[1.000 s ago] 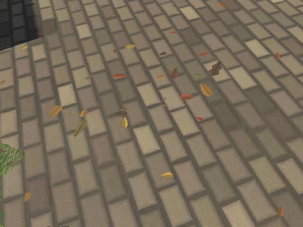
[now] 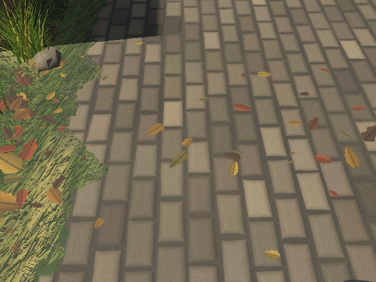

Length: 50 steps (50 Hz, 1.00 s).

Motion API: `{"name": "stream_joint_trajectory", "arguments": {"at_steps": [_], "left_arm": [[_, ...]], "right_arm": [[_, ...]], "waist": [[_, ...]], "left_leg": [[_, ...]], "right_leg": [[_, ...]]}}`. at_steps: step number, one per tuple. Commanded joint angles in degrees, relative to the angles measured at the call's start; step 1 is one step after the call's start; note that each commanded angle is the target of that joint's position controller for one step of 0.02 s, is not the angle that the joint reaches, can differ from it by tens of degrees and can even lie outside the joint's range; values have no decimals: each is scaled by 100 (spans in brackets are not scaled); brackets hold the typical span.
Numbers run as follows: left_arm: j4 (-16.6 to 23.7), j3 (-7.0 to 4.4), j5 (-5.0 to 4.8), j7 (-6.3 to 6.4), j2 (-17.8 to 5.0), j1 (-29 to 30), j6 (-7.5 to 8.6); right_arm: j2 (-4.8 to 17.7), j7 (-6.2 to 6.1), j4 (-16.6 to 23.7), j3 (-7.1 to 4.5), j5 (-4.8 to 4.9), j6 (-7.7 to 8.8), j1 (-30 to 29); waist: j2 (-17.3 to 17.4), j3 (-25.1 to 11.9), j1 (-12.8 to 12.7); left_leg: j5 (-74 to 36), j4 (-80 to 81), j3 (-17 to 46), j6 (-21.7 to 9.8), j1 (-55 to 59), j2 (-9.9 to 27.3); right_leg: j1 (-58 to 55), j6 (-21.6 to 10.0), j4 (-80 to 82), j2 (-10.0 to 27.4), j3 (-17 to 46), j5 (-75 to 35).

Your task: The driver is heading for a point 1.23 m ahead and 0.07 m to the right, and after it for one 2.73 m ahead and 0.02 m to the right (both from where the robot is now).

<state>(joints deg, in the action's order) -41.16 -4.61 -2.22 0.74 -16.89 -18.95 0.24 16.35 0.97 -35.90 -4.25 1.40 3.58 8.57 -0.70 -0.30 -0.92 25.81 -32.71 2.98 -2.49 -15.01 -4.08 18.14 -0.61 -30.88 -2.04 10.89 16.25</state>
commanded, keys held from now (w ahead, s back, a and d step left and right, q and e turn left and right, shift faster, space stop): w+e+shift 0.30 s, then w+q+shift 0.70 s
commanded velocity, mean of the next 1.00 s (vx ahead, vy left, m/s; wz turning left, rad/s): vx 0.89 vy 0.00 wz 0.01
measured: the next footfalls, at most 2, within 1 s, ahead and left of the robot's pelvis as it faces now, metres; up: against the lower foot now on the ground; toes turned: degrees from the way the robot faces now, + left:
right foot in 0.44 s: +0.36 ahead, -0.20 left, +0.00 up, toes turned -23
left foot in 0.90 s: +0.82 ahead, -0.18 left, +0.00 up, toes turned +2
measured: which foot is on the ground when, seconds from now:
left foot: down 0.00-0.44, up 0.46-0.88, down 0.90-1.00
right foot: down 0.00-0.02, up 0.04-0.42, down 0.44-0.90, up 0.92-1.00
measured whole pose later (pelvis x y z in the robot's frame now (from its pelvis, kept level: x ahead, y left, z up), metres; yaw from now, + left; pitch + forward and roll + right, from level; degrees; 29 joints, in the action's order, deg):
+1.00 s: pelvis +0.72 -0.19 -0.03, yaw +4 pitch -2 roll +0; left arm -44.0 0.6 2.6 0.4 -12.7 -12.7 5.4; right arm 18.4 1.1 -48.7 -4.0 -0.9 0.3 18.5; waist 1.1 3.4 2.5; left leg 15.2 -40.1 -5.0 -12.2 -23.3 -10.7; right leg 17.0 0.3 -86.9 0.2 1.6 21.0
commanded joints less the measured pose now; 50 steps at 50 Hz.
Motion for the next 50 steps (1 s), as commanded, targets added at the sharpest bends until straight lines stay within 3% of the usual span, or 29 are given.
{"name": "stream_joint_trajectory", "arguments": {"at_steps": [1,2,3,4,5,8,15,17,19,20,21,22,23,24,26,29,31,33,35,39,42,43,44,45,46,47,48,49,50], "left_arm": [[1079,-135,14,92,-598,1637,38],[1233,24,-61,56,-90,1461,106],[1320,-112,529,-134,-582,1681,12],[1291,-163,559,-244,-686,1898,-32],[1172,-124,510,-361,-517,1693,-39],[905,-71,489,-624,-441,1294,-107],[1347,187,477,-803,-289,2842,-119],[1374,344,468,-799,-39,2927,-38],[1189,299,517,-636,-203,2391,-25],[951,187,546,-521,-470,1492,-19],[584,51,537,-384,-736,236,15],[267,-114,611,-260,-1177,-677,62],[277,-202,649,-199,-1585,-528,127],[380,-227,572,-163,-1533,-498,120],[-65,-71,555,-121,-869,-105,263],[-228,95,442,-112,-281,263,504],[-429,120,328,-154,-186,160,635],[-528,145,334,-200,-96,73,721],[-618,188,357,-199,-8,-17,768],[-763,220,293,-23,-310,-296,766],[-584,107,314,249,-921,-267,635],[-471,39,381,284,-1164,14,532],[-336,-8,480,277,-1252,471,419],[-375,0,423,129,-1004,721,359],[-7,281,565,17,-37,938,475],[605,370,367,-24,-31,432,616],[637,411,468,-46,-333,697,765],[579,378,476,-71,-520,782,808],[577,397,579,-60,-483,870,740]], "right_arm": [[638,-5,-174,-319,-17,222,1277],[1009,-50,-188,-389,-104,198,1641],[1305,-148,-51,-319,-603,57,1353],[874,-167,-3,-219,-600,21,1122],[728,-172,-33,-132,-494,35,1111],[716,-172,-276,-58,-371,134,1369],[527,-169,-910,74,-382,280,2122],[540,-195,-1135,128,-399,278,2340],[990,-243,-1368,91,-338,228,2391],[1241,-275,-1446,66,-323,161,2304],[1396,-282,-1479,54,-260,112,2132],[1093,-237,-1352,120,-208,124,1929],[154,-85,-1020,313,42,167,2319],[880,-114,-813,124,51,225,1609],[500,-89,-784,172,31,191,1367],[63,76,-1205,223,-222,-180,1917],[-42,145,-1135,195,-218,-304,1544],[-46,189,-892,197,-183,-324,836],[-66,235,-703,233,-138,-271,315],[-15,361,-431,310,-190,-188,-269],[337,360,-726,224,-132,-260,542],[575,323,-877,139,-225,-269,1399],[987,216,-1278,-62,-246,-281,2772],[1206,67,-1473,-223,-153,-262,3198],[1548,-13,-1491,-320,-78,-327,2669],[1926,-24,-1220,-384,-246,-340,2237],[1501,-57,-1049,-339,-257,-332,1995],[1082,-80,-1072,-239,-269,-311,1697],[948,-82,-1085,-182,-240,-248,1470]], "waist": [[-473,-516,1054],[964,-690,1020],[1318,-151,892],[535,373,783],[430,525,621],[697,377,479],[553,1144,685],[490,1150,612],[907,660,141],[1067,122,-420],[1132,-453,-1099],[892,-1097,-1488],[-865,-2183,-684],[127,-2253,-1022],[288,-153,-372],[-128,380,268],[-282,731,365],[-321,1000,292],[-375,1083,251],[-143,970,268],[-531,8,732],[-680,-189,1241],[-609,-671,1956],[173,-622,2070],[1496,-110,1285],[1516,-1316,716],[415,-910,723],[-328,-37,367],[-591,356,83]], "left_leg": [[-1424,1278,86,10,3027,547],[328,1770,2326,-441,3676,2035],[1590,2234,3297,-703,2788,3040],[1582,2207,2914,-676,2399,2787],[1134,2223,2300,-475,2201,2478],[-184,2351,871,-211,2050,1910],[-2631,2684,-1007,27,1773,1674],[-4829,2720,-1317,52,1443,1712],[-8458,1909,-1406,-128,1674,1970],[-9385,745,-1372,-256,1663,2133],[-9126,-727,-1281,-371,1118,2155],[-6532,-2730,-1125,-361,-205,1785],[-55,-5230,-650,-154,-2199,616],[-538,-5713,399,-321,-2532,478],[-1240,-5005,166,-306,-2591,994],[-1357,-4462,176,-170,-1904,1300],[-1617,-4230,107,-171,-2396,1337],[-2197,-3768,-100,-177,-2680,1296],[-2744,-3077,-500,-260,-2735,1110],[-3343,-1400,-1417,-545,-2075,575],[-2902,-1187,-1714,-749,-712,-173],[-2424,-1036,-1507,-926,148,-223],[-2073,-850,-1046,-1212,1507,-182],[-2159,-151,-383,-1535,2328,134],[-3503,-895,646,-1696,2771,587],[-1637,445,3324,-2847,3776,1492],[107,1727,4319,-2630,3213,1794],[494,2125,4031,-2264,2072,1700],[140,2150,3598,-2057,1164,1456]], "right_leg": [[2211,-273,274,107,684,1335],[3365,-87,-1664,-286,52,1294],[3968,-102,-2494,-3,-468,1196],[4130,-150,-3018,281,-358,709],[4079,-151,-3225,319,-353,328],[3825,-148,-4110,446,-685,-242],[3477,-299,-2732,451,-1673,-849],[2246,-648,-1654,126,-1996,-659],[853,-947,-1316,-485,-2237,-125],[-164,-1084,-1234,-655,-2124,304],[-1690,-1225,-716,-590,-1726,273],[-3478,-1354,-302,338,-580,633],[-5029,-1548,412,2488,2422,2014],[-4236,-1412,1247,2637,3153,1909],[-2136,-1174,1627,2224,1372,820],[-733,-816,2268,1663,-38,554],[-724,-469,2447,1431,-865,-378],[-568,-221,2647,1153,-1635,-1222],[-689,-137,2637,888,-2275,-2570],[-1483,118,2379,973,-2839,-5875],[-2290,249,743,1263,-2836,-9211],[-2007,230,-436,1492,-2674,-9257],[-1416,164,-2205,1535,-2464,-8720],[-460,69,-4769,674,-2494,-3976],[1757,69,-6883,-275,-1997,1267],[3127,174,-7410,-250,-789,1356],[3385,20,-6753,54,-441,901],[3215,10,-5989,352,-458,457],[2869,95,-5486,537,-482,439]]}}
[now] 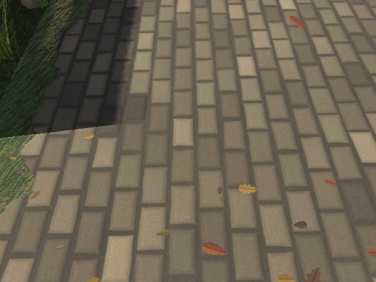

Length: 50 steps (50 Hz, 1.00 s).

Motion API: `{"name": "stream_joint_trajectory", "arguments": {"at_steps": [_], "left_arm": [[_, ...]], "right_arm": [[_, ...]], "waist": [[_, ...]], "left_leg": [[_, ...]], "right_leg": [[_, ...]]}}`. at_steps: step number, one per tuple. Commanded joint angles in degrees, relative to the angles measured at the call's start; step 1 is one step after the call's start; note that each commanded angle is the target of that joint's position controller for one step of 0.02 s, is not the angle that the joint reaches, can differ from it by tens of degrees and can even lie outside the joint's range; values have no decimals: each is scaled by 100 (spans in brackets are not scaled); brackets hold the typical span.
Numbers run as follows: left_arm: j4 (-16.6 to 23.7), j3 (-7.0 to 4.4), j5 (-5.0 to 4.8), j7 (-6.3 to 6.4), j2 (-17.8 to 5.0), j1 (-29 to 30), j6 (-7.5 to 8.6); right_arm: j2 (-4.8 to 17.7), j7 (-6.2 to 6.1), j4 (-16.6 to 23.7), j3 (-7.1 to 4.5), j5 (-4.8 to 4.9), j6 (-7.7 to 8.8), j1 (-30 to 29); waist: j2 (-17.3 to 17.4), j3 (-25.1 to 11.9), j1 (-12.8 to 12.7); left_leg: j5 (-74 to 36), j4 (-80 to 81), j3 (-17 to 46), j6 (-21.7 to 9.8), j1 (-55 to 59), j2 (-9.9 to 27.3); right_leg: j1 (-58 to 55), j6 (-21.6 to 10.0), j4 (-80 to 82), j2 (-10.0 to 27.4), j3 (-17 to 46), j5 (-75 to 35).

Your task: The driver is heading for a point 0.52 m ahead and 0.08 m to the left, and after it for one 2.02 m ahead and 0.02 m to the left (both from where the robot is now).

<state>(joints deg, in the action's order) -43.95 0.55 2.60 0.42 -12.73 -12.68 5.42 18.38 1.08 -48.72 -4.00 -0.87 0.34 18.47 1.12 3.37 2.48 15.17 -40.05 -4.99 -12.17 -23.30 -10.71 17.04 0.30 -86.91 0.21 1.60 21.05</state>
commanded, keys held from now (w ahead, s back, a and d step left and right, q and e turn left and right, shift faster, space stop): w+q+shift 0.34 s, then w+e+shift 0.66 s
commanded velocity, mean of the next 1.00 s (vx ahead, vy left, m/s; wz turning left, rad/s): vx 1.00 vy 0.00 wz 0.10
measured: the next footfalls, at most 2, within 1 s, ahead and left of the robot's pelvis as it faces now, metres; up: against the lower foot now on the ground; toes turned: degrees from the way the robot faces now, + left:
right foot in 0.30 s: +0.52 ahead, -0.17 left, +0.00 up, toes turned +20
left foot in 0.70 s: +0.76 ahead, +0.18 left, +0.00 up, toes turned +14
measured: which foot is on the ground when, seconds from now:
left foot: down 0.00-0.30, up 0.32-0.68, down 0.70-1.00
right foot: up 0.00-0.28, down 0.30-0.70, up 0.72-1.00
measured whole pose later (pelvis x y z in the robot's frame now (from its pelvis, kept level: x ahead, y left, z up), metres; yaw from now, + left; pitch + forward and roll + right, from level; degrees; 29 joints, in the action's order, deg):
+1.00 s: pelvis +0.88 +0.08 +0.03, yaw +2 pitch +2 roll +3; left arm -39.2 -3.6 1.6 -4.6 -19.9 -4.2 0.1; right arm 18.9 -0.4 -51.0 -3.4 -1.2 6.5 27.6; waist -2.3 0.1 3.2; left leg 21.2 -13.8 -12.7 1.6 6.0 -0.6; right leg 46.2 -5.1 -57.6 5.1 -3.3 2.9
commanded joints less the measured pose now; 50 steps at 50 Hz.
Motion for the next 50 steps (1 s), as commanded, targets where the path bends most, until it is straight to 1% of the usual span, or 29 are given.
{"name": "stream_joint_trajectory", "arguments": {"at_steps": [1,3,5,8,11,13,14,15,16,17,18,20,22,25,28,30,32,34,35,36,37,38,39,40,42,44,45,48,50], "left_arm": [[836,-84,192,-26,-860,165,75],[893,-19,241,-62,-734,284,-183],[1237,30,118,-128,-729,981,-206],[1444,92,-92,-159,-579,1600,-181],[1504,24,-128,-125,-775,1667,-129],[1292,-144,-133,-34,-1151,914,-81],[1063,-276,-149,38,-1405,-72,-46],[755,-433,-87,146,-1707,-1410,-16],[601,-559,153,233,-2120,-2280,11],[722,-641,169,156,-2403,-1381,-38],[870,-557,120,96,-1648,-621,-76],[582,-429,99,-1,-1035,-553,-80],[59,-336,25,-30,-765,-1079,14],[-220,-368,-177,-78,-895,-1261,124],[-180,-439,-182,-80,-1060,-1107,115],[-220,-560,-231,-137,-1494,-1135,119],[-320,-561,-263,-183,-1548,-1330,106],[-421,-582,-289,-180,-1651,-1468,77],[-357,-548,-303,-187,-1502,-1368,91],[-150,-367,-329,-149,-579,-1595,101],[70,-392,-442,-122,-771,-1659,25],[58,-439,-331,-103,-954,-1189,-68],[56,-421,-244,-154,-880,-860,-122],[-11,-426,-212,-198,-793,-733,-184],[37,-400,-103,-300,-579,-759,-376],[206,-410,-96,-359,-496,-192,-507],[436,-350,-75,-414,-383,-44,-525],[753,-291,-112,-531,-482,686,-515],[909,-226,-103,-640,-501,1128,-493]], "right_arm": [[759,-128,287,-182,3,191,340],[704,-107,342,-127,48,365,89],[818,-101,366,-177,40,467,171],[885,-22,363,-262,111,473,405],[997,-10,364,-341,98,439,568],[1189,-49,434,-392,37,432,408],[1388,-29,472,-425,5,441,162],[1189,-15,587,-367,-20,507,-190],[139,-46,856,-93,48,570,-201],[-12,-23,1202,70,275,546,467],[410,-69,892,62,41,430,160],[412,94,907,82,-169,386,-446],[114,213,1165,189,-258,340,-819],[139,249,1513,308,-344,305,-1243],[95,376,1872,500,-236,409,-2170],[118,396,1821,515,-128,417,-2155],[365,258,1704,408,-123,417,-1945],[636,61,1243,225,-220,455,-606],[926,-73,1082,91,-319,487,257],[1339,-171,1040,-25,-491,520,919],[1414,-187,1119,-66,-351,430,776],[913,-187,1090,7,-261,416,203],[519,-160,1060,78,-196,461,-69],[325,-133,986,117,-222,502,-98],[225,-145,780,124,-98,599,-126],[-77,-96,528,182,9,686,56],[110,-96,511,145,3,731,65],[81,-113,418,132,-34,791,-220],[321,-160,319,84,-25,800,-95]], "waist": [[-842,178,-438],[-829,331,-611],[-440,487,-389],[-70,224,96],[176,-112,263],[245,-644,-120],[135,-1202,-754],[5,-1802,-1448],[-1486,-2388,-1483],[-3013,-2684,-574],[-1610,-1677,-569],[-410,-768,-540],[-601,-371,-437],[-684,-127,-170],[-429,160,-257],[-625,119,-216],[-508,-78,-116],[-284,-987,517],[-165,-1454,939],[1052,-2233,769],[1368,-2500,609],[754,-1398,370],[422,-759,277],[262,-445,143],[575,-202,-205],[262,107,-211],[597,41,-330],[283,333,-470],[24,462,-416]], "left_leg": [[805,2893,3990,-1011,1257,1862],[557,3107,3055,-812,11,1257],[-285,3244,2746,-783,-461,1064],[-1259,3035,2517,-371,76,840],[-2294,2525,2714,-101,1105,1033],[-3570,1486,2837,157,1599,1070],[-3972,286,2687,296,1503,952],[-3413,-1321,2471,407,664,745],[680,-3343,1936,415,-814,234],[1329,-4292,1472,484,-2010,212],[550,-4456,1317,461,-2292,755],[-20,-3781,1180,581,-1926,1064],[159,-3312,1389,635,-1832,1095],[215,-2510,1036,816,-2392,1325],[-848,-404,565,1059,-1049,1399],[-1127,17,298,1052,259,1154],[-1073,432,314,974,751,1001],[-691,777,265,865,2463,776],[-47,768,880,768,3737,1504],[2129,1259,3184,566,4828,3348],[3107,2464,5281,276,4408,3883],[3055,2538,4499,252,3679,3524],[1987,2501,3526,274,3013,3255],[777,2535,2775,393,2565,2993],[370,2895,2031,417,1907,2853],[-816,3043,1029,650,1920,2534],[-1085,3133,949,539,1884,2757],[-1881,3396,-286,768,1621,2305],[-2530,3631,-852,870,1513,2173]], "right_leg": [[2594,132,553,464,453,-25],[1854,327,1651,693,194,-188],[1459,446,3002,764,-9,-1018],[908,356,4704,473,-150,-2501],[596,214,5508,192,-97,-2570],[-322,123,5704,-90,-11,-1827],[-1353,69,5679,-126,-85,-1319],[-2824,-35,5373,347,237,-605],[-4115,-171,5898,1954,2206,1858],[-4059,-650,7445,2842,5510,2856],[-3144,-821,7481,2435,4880,3389],[-1849,-794,7274,1711,2881,1225],[-1287,-783,7345,1240,2035,197],[-1294,-1122,7608,1261,1854,-866],[-106,-1032,8181,849,1116,-1365],[378,-1053,8462,980,1058,-2192],[-223,-960,7853,1027,908,-3578],[-289,-775,5626,670,579,-4759],[729,-692,4035,349,510,-3677],[1956,-630,1916,-88,308,423],[2608,-695,913,-217,351,417],[3019,-701,764,173,315,-197],[3046,-655,994,355,243,-507],[2856,-593,1158,473,270,-570],[2653,-449,1353,676,264,-547],[2962,-443,1469,743,181,-730],[3035,-438,1613,786,141,-999],[2793,-495,2695,695,-172,-1933],[2020,-692,3877,488,-728,-2464]]}}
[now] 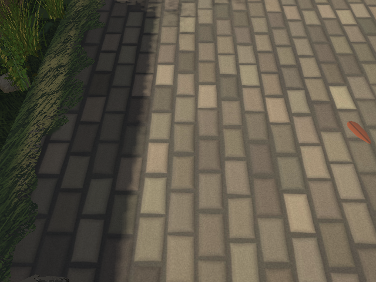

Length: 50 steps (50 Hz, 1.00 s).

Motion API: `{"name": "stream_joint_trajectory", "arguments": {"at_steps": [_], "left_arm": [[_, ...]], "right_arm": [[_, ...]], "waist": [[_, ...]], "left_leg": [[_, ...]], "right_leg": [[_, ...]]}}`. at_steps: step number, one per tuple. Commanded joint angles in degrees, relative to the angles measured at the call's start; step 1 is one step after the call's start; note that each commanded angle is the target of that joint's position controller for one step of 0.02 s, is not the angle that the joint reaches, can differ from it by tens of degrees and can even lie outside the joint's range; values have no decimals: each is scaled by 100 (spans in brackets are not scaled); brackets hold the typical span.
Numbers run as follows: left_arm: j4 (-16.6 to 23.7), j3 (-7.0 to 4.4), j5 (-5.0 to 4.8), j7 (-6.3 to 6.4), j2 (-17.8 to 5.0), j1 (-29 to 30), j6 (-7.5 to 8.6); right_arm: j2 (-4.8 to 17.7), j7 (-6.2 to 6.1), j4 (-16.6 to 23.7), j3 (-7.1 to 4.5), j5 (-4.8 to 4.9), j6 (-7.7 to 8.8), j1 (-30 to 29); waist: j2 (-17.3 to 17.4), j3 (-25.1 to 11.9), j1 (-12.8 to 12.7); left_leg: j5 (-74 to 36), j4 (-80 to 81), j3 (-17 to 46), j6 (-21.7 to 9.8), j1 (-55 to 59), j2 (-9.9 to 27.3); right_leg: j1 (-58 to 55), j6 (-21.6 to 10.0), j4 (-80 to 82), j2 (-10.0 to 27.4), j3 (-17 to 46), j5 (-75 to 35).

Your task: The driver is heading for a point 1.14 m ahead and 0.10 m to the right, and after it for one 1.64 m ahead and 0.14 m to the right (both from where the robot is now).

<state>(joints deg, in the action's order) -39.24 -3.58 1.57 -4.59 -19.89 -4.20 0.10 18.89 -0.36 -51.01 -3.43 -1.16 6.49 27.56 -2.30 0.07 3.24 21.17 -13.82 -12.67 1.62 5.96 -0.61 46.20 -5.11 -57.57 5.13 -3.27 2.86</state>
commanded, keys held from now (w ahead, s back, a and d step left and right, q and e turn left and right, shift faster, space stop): w+e+shift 0.28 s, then w+q+shift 0.72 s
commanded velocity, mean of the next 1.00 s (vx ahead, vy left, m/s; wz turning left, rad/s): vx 1.00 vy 0.00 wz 0.02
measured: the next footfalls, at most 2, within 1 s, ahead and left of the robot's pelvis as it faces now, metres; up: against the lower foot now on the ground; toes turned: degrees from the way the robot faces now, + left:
right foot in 0.14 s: +0.32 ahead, -0.07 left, +0.00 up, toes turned -11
left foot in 0.58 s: +0.79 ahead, -0.06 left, +0.00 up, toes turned -13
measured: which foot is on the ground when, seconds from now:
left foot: down 0.00-0.14, up 0.16-0.56, down 0.58-1.00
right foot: up 0.00-0.12, down 0.14-0.60, up 0.62-1.00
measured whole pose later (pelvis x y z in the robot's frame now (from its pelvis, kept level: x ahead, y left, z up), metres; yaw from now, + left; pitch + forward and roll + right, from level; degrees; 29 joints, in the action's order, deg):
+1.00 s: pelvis +0.95 -0.14 +0.00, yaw +4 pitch +3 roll +0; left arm -32.0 3.4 2.1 -1.1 -15.2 4.0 4.5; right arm 17.9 0.8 -49.0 -4.6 0.4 3.7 29.5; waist -0.1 1.3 9.1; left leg 24.4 -17.9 16.9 -7.5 6.5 -7.5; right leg 34.5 0.9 -28.4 2.3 3.8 -0.3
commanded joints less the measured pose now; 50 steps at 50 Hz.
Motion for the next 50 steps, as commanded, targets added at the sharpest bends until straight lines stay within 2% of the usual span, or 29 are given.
{"name": "stream_joint_trajectory", "arguments": {"at_steps": [1,3,5,6,7,8,9,10,12,13,15,19,22,24,26,28,29,30,31,32,33,34,35,38,39,42,47,49,50], "left_arm": [[472,202,2,-158,207,382,49],[349,151,-25,-113,-6,44,67],[-50,-25,-29,-1,-409,-1536,87],[-451,-193,-13,122,-694,-2734,89],[-514,-393,-142,277,-1079,-2570,3],[-178,-497,81,308,-1905,-1841,-92],[16,-532,6,356,-1738,-2037,-127],[-147,-473,-24,426,-1452,-1939,-78],[-232,-347,-78,478,-1050,-1583,96],[-221,-263,-113,478,-844,-1446,187],[-215,-195,-120,453,-672,-1374,317],[-399,-152,-161,342,-507,-1678,560],[-571,-129,-196,302,-578,-2062,691],[-748,-129,-112,373,-652,-2197,691],[-794,-159,5,499,-898,-2130,637],[-758,-189,216,610,-1050,-1906,488],[-668,-188,274,646,-1040,-1546,398],[-505,-81,262,642,-719,-1341,426],[-202,79,-31,445,-15,-1945,569],[-104,156,94,485,-337,-1508,667],[20,175,98,463,-465,-973,740],[98,225,124,446,-431,-775,773],[243,257,209,431,-351,-550,708],[370,390,347,378,-137,-574,384],[567,435,311,348,-125,-296,358],[921,532,139,269,-8,740,401],[1113,498,40,321,-72,1142,462],[941,360,40,414,-360,546,494],[726,241,8,490,-588,-304,522]], "right_arm": [[431,-29,504,3,6,182,-892],[801,-84,493,-75,-10,81,-645],[1188,-149,619,-187,-80,-150,-907],[1191,-132,705,-195,-123,-233,-1042],[783,-21,738,-122,-135,-218,-1038],[210,55,1378,78,-92,-113,-336],[583,33,1582,86,-115,36,-1066],[609,28,1639,114,-95,119,-1386],[449,-8,1563,193,-246,23,-1424],[432,-5,1509,216,-339,-119,-1291],[311,40,1543,251,-334,-331,-1266],[-114,212,1889,433,-125,-286,-2459],[-48,258,1869,392,48,-272,-2811],[127,255,1867,322,23,-243,-2988],[338,269,1727,217,20,-232,-2630],[632,214,1295,50,73,-288,-1225],[761,160,877,-54,63,-322,68],[1154,75,663,-220,9,-386,1084],[1560,106,614,-337,-48,-440,580],[1153,185,846,-321,7,-449,-70],[938,176,868,-279,49,-423,-255],[677,169,728,-225,50,-413,-240],[563,126,633,-173,53,-378,-243],[582,119,555,-136,95,-243,-335],[742,121,600,-182,97,-213,-348],[735,144,627,-248,137,-186,-297],[896,109,503,-361,187,-203,91],[1061,53,522,-400,155,-214,-23],[1259,70,547,-438,117,-207,-181]], "waist": [[343,763,-485],[569,322,-692],[832,-577,-1572],[642,-1123,-2023],[-382,-900,-1725],[-1591,-1476,-659],[-401,-1896,-1173],[89,-889,-963],[724,-8,-376],[743,244,-154],[612,187,5],[333,584,-473],[161,618,-790],[222,641,-820],[-43,202,-548],[-366,-593,174],[-254,-1009,848],[301,-1378,1241],[2628,-1553,175],[1323,-1344,325],[454,-832,266],[-164,-376,64],[-293,-33,-124],[53,397,-505],[235,532,-489],[278,786,-139],[518,319,230],[503,-177,-66],[492,-723,-537]], "left_leg": [[-4157,874,-233,-472,-1277,1182],[-6981,-102,-321,-389,-531,1263],[-8173,-2350,-202,-421,-526,1513],[-7333,-4140,-94,-421,-1261,1464],[-2279,-6395,-54,-217,-2747,473],[935,-8473,682,104,-5152,-198],[349,-8431,1721,2,-5677,-15],[49,-7782,1797,-48,-5792,291],[-63,-6632,1750,1,-4957,697],[-4,-6291,1730,64,-4480,812],[112,-5482,1576,214,-4136,952],[-2439,-3060,1111,-38,-3641,975],[-3493,-2163,888,-422,-3590,767],[-3277,-1734,791,-664,-3816,564],[-2491,-1689,618,-850,-3391,15],[-1527,-1980,530,-1035,-2254,-469],[-1297,-1797,527,-1159,-1083,-501],[-80,-2099,1628,-1502,267,230],[991,-800,5638,-2618,1686,1599],[1231,-116,6447,-2672,1585,1663],[972,-106,5642,-2478,856,1616],[451,31,5102,-2239,-83,1383],[94,110,4610,-2075,-811,1094],[-342,390,3785,-1970,-2078,454],[-513,595,3734,-2044,-2437,420],[-1277,847,3368,-1753,-2915,73],[-3428,156,3531,-1342,-1534,256],[-4801,-799,3523,-1091,-1190,238],[-5188,-1861,3420,-974,-1227,140]], "right_leg": [[-1300,-269,1283,-223,-488,-731],[-1935,-464,1454,-745,-840,-357],[-3576,-725,1464,-1075,-685,358],[-5100,-883,1754,-1188,-349,692],[-5917,-1036,2114,-817,565,1252],[-7249,-2135,2958,790,4021,1295],[-7255,-2290,3956,953,5034,2288],[-6288,-1988,4361,916,4779,2328],[-4427,-1556,4371,352,3653,1297],[-3622,-1511,4287,52,3166,453],[-2950,-1547,4585,-136,2723,745],[-2633,-1016,5130,-509,1625,-196],[-3680,-659,5489,-148,1308,-1310],[-4716,-476,5424,55,941,-2325],[-5478,-271,4739,233,581,-4564],[-5755,-111,2868,417,347,-6542],[-5198,-27,1146,299,62,-6322],[-3751,-4,-1321,-114,-79,-4223],[-788,500,-3283,-1415,234,1941],[24,336,-3421,-1078,947,1851],[29,329,-2978,-643,1168,1424],[-324,296,-2289,-417,1046,1266],[-547,367,-1881,-272,1012,1364],[-917,587,-917,-60,740,1591],[-981,671,-353,-27,598,1393],[-1542,842,1393,-114,323,-139],[-2102,668,2660,-435,372,-916],[-3109,561,2940,-703,376,-234],[-4061,486,2911,-729,378,245]]}}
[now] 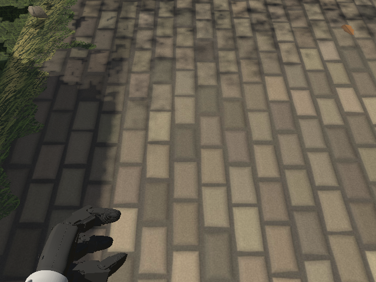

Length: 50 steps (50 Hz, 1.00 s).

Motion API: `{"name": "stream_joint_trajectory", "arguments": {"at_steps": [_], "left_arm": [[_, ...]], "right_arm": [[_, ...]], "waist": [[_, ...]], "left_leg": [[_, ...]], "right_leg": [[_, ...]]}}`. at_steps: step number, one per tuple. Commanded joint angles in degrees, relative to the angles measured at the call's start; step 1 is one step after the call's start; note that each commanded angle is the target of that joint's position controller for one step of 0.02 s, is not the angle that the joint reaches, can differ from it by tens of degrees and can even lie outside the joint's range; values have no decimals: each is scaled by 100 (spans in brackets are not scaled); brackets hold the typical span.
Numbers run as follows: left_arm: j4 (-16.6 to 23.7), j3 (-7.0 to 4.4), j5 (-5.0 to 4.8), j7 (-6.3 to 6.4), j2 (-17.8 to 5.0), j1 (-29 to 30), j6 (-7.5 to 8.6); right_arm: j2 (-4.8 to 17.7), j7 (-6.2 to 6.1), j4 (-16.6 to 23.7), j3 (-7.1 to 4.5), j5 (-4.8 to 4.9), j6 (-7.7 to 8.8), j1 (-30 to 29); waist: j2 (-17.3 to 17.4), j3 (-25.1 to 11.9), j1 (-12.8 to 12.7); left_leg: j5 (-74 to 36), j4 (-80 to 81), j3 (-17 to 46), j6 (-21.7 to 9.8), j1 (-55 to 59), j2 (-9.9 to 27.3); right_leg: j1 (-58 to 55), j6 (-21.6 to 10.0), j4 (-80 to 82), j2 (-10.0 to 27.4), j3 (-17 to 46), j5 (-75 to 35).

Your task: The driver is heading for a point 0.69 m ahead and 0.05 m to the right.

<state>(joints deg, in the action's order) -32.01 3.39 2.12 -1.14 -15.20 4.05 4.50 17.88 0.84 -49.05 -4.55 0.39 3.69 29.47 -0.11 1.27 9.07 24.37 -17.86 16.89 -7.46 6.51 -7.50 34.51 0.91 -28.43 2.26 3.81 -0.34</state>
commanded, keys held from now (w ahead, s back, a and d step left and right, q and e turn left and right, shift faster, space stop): w+q+shift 0.02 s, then q+shift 0.14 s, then e+shift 0.74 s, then q+shift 0.10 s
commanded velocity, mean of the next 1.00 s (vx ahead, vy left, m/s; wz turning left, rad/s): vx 0.26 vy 0.00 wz -0.20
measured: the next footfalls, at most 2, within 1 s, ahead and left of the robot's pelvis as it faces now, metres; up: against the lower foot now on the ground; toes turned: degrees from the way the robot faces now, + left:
right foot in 0.02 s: +0.22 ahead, -0.16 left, +0.00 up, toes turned +5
left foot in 0.38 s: +0.45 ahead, +0.13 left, +0.00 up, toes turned +10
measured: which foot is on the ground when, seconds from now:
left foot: down 0.00-0.04, up 0.06-0.36, down 0.38-0.78, up 0.80-1.00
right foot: up 0.00-0.00, down 0.02-0.40, up 0.42-0.76, down 0.78-1.00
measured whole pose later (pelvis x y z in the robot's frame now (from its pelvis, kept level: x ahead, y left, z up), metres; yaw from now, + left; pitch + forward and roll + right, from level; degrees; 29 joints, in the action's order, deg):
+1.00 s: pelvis +0.40 -0.05 +0.02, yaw -16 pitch +3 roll +3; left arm -35.7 -4.3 0.1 2.0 -17.4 -11.6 -1.2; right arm 18.4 -2.2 -43.7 -5.6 0.0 -0.8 2.6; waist 1.6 3.0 -0.5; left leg 19.7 -62.4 2.3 3.3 -33.9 -0.2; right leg 19.7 -3.7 -27.7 -2.5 3.6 10.4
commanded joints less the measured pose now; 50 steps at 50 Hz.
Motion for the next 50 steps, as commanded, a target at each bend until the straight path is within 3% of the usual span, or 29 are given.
{"name": "stream_joint_trajectory", "arguments": {"at_steps": [1,2,3,4,5,6,7,8,9,11,14,16,18,19,20,21,22,24,26,29,33,37,38,39,40,41,42,44,50], "left_arm": [[-260,-600,-10,252,-1314,-2321,116],[-421,-746,180,380,-1691,-3542,136],[-364,-857,251,335,-2141,-2914,73],[-208,-798,186,294,-1401,-2405,21],[-240,-633,131,266,-818,-2149,27],[-386,-567,142,236,-570,-2145,25],[-564,-542,73,250,-532,-2361,35],[-496,-688,-212,270,-661,-1794,118],[-556,-662,-297,252,-509,-1653,161],[-667,-706,-334,227,-610,-1366,174],[-789,-856,-427,186,-1107,-1245,222],[-947,-919,-515,123,-1349,-1412,261],[-1072,-902,-524,105,-1359,-1550,264],[-1094,-853,-460,95,-1256,-1725,252],[-943,-704,-302,73,-955,-1986,224],[-1065,-638,-423,76,-820,-2768,102],[-1152,-809,-495,69,-1360,-2708,-16],[-1072,-837,-487,180,-1126,-2392,-265],[-1067,-850,-425,308,-925,-2601,-566],[-865,-872,-340,369,-695,-2533,-760],[-569,-871,-311,190,-616,-2022,-752],[-452,-996,-293,36,-741,-2046,-815],[-507,-1066,-247,66,-833,-2196,-816],[-515,-1201,-202,141,-1220,-2380,-783],[-278,-1343,-172,214,-1990,-2315,-720],[-182,-1313,-8,125,-1987,-2427,-544],[-175,-1293,-26,79,-1881,-2265,-411],[-73,-1181,-304,182,-1438,-1650,-406],[25,-849,-155,377,-733,-1448,-469]], "right_arm": [[1304,-28,436,-312,-66,130,-690],[454,-59,616,-97,-78,187,-743],[56,-86,993,71,225,119,40],[650,-187,738,4,5,-37,-461],[750,-169,770,-47,-91,-105,-1065],[677,-119,794,-65,-136,-166,-1287],[543,-32,902,-68,-229,-239,-1542],[407,-57,1201,-75,291,-219,-1327],[312,-60,1274,5,346,-253,-1493],[35,-25,1515,129,180,-272,-1885],[-11,171,1361,255,-33,-76,-1758],[268,225,1359,192,-92,-23,-1919],[585,124,1253,75,-253,11,-1769],[882,33,1245,-8,-350,15,-1683],[1320,-107,1354,-78,-576,-41,-1403],[1115,-130,1500,9,-527,-155,-1404],[911,-115,1563,35,-281,-261,-1604],[610,-118,1455,92,-33,-311,-2160],[574,-127,1412,55,-137,-320,-2666],[489,-198,1408,-2,-222,-254,-3153],[548,-320,1245,-90,-115,-255,-3179],[624,-270,1040,-177,108,-316,-3111],[478,-249,944,-163,154,-333,-2965],[304,-210,813,-150,74,-383,-2607],[209,-210,1091,-113,-169,-431,-2664],[340,-252,1259,-128,-197,-420,-3134],[415,-283,1289,-154,-64,-402,-3272],[529,-376,1114,-218,-92,-364,-3108],[229,-286,731,-90,-10,-433,-2590]], "waist": [[243,-1406,-1771],[-664,-2203,-2023],[-2602,-2970,-1239],[-1100,-2120,-1318],[-480,-1323,-1388],[-100,-873,-1304],[-204,-571,-1285],[-1248,-407,-976],[-1136,-315,-966],[-494,30,-784],[-422,-343,-686],[-328,-454,-588],[-156,-635,-329],[21,-797,-268],[1022,-1556,-213],[1674,-2954,-352],[913,-2794,-327],[391,-1593,-686],[713,-968,-1069],[780,-751,-1270],[740,-838,-1164],[637,-744,-1288],[362,-668,-1313],[-711,-366,-1273],[-2384,-93,-1027],[-1716,-842,-1348],[-1156,-812,-1293],[-577,-627,-967],[-479,-1144,-924]], "left_leg": [[-4871,-2871,365,22,-2039,618],[-1612,-4816,-175,8,-2899,289],[781,-6364,-893,264,-4446,-159],[188,-6537,-1026,246,-5003,481],[-189,-6238,-1193,328,-5004,647],[-216,-6073,-1279,418,-4924,774],[-138,-5833,-1314,446,-4898,889],[-222,-5827,-1146,610,-4975,1230],[-131,-5416,-1188,659,-4926,1261],[-75,-4181,-1301,769,-4558,1168],[-2188,-1996,-1635,679,-2589,774],[-2947,-1488,-1593,494,-1998,627],[-3640,-944,-1639,240,-1231,534],[-5135,-947,-1499,118,-611,845],[-8510,-1566,-197,-611,841,2517],[-9220,-1627,918,-1481,1618,3693],[-8204,-1462,438,-1315,1059,3346],[-5847,-968,-300,-885,-55,2814],[-4304,-267,-832,-763,-1584,2603],[-3275,188,-1495,-693,-2393,2588],[-2874,83,-2097,-457,-2194,2634],[-2429,-576,-2386,-1,-1860,2733],[-1911,-1128,-2565,292,-2014,2497],[-824,-2363,-2948,738,-2658,1956],[1441,-4254,-2864,1317,-4513,977],[1555,-5263,-1582,1239,-4863,661],[1061,-5403,-1289,1051,-5037,711],[94,-4969,-1075,906,-5057,894],[-702,-4134,-1332,1168,-3982,984]], "right_leg": [[-4309,-248,-218,31,26,1098],[-5584,-412,-194,1589,1426,2510],[-6343,-1186,796,2995,4633,2142],[-5635,-1189,710,2597,3981,1451],[-4911,-1086,485,2249,2561,-233],[-4333,-1022,423,1989,1666,-1801],[-3954,-906,480,1685,978,-2579],[-3862,-912,591,1466,653,-2571],[-3562,-960,828,1386,551,-2448],[-2716,-1075,1160,1391,276,-2632],[-1874,-1004,1285,881,-390,-2427],[-2048,-952,1094,926,-217,-2403],[-2225,-654,296,683,-205,-2586],[-1957,-398,-468,363,-299,-1953],[-749,50,-2527,-110,-489,1060],[-242,246,-4256,-421,97,4293],[-86,263,-4617,-140,433,4256],[448,394,-4289,196,47,3697],[-177,585,-4223,312,-224,3130],[-614,573,-3652,437,-354,2375],[-1143,247,-2288,484,-509,1439],[-1703,-154,-1005,208,-896,1234],[-2027,-349,-584,48,-844,963],[-2423,-686,162,361,-5,-803],[-3003,-1667,601,1564,2377,-2210],[-3056,-2245,905,1851,3035,-1481],[-3067,-2037,1029,1653,2719,-671],[-2891,-1440,904,1214,2133,-109],[-2875,-1245,666,944,982,-1242]]}}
